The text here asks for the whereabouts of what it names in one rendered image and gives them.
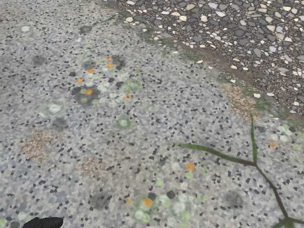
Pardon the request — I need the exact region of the left robot hand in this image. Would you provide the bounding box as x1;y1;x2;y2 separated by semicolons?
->
22;217;64;228

